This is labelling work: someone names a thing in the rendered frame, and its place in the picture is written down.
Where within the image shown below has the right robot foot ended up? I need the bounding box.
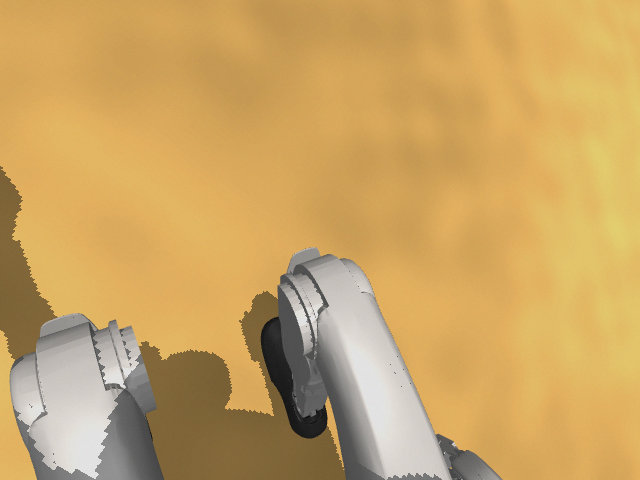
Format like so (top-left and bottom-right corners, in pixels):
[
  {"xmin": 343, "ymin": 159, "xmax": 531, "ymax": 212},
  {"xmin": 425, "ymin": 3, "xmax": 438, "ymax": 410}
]
[{"xmin": 261, "ymin": 317, "xmax": 327, "ymax": 439}]

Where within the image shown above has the right robot hand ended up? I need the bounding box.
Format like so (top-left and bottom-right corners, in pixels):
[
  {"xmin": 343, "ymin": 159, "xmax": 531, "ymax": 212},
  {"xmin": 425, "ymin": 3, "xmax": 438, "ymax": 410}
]
[{"xmin": 436, "ymin": 434, "xmax": 503, "ymax": 480}]

